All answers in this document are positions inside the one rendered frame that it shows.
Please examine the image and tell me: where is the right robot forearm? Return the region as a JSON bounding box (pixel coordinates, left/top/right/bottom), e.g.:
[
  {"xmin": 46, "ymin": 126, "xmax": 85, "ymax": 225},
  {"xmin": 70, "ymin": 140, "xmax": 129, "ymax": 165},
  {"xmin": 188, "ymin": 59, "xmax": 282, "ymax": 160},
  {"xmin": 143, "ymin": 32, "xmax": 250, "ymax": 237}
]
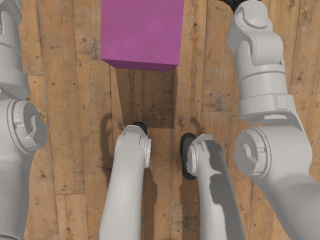
[{"xmin": 225, "ymin": 0, "xmax": 312, "ymax": 153}]

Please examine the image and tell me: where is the robot right hand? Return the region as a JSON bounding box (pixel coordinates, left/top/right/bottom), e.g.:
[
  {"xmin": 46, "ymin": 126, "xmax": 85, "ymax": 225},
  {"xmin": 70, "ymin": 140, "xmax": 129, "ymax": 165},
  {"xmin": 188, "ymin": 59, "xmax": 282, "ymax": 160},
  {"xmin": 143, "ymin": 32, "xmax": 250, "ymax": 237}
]
[{"xmin": 219, "ymin": 0, "xmax": 261, "ymax": 15}]

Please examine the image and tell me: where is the right robot shin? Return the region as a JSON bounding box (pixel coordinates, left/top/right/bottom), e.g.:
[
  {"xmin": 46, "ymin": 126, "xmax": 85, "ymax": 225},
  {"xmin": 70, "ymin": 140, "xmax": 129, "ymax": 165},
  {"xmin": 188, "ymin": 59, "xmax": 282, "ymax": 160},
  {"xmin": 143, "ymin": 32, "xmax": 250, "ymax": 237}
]
[{"xmin": 186, "ymin": 134, "xmax": 225, "ymax": 176}]

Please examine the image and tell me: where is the left robot upper arm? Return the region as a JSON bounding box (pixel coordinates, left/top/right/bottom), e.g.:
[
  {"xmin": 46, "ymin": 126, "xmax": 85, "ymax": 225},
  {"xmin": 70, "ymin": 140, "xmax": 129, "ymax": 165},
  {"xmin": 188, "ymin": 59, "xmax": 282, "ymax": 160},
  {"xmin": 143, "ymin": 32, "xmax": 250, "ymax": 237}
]
[{"xmin": 0, "ymin": 98, "xmax": 48, "ymax": 240}]

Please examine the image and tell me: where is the right robot upper arm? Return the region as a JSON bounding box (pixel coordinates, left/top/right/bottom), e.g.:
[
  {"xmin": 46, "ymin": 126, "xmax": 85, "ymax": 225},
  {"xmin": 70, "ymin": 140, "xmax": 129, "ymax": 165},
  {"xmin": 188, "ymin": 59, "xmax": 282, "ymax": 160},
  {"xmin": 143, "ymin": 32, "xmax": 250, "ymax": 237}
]
[{"xmin": 233, "ymin": 125, "xmax": 320, "ymax": 240}]

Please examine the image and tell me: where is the carton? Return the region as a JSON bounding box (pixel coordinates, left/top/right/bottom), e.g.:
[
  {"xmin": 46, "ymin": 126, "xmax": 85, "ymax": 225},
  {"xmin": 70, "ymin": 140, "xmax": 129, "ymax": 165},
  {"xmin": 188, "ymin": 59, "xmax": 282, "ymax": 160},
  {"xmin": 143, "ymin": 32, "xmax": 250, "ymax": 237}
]
[{"xmin": 100, "ymin": 0, "xmax": 185, "ymax": 72}]

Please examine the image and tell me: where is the left robot forearm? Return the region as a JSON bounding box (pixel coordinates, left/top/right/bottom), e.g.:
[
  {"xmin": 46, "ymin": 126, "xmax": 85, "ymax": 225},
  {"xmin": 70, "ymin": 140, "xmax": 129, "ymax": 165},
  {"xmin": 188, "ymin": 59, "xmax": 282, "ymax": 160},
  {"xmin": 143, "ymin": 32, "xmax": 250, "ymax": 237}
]
[{"xmin": 0, "ymin": 0, "xmax": 30, "ymax": 101}]

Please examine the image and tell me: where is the right robot foot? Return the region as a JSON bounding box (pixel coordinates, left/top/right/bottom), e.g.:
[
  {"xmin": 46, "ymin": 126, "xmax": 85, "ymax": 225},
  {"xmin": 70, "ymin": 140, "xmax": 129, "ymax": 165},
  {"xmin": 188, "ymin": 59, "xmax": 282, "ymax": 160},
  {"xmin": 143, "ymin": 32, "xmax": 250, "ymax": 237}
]
[{"xmin": 180, "ymin": 132, "xmax": 196, "ymax": 181}]

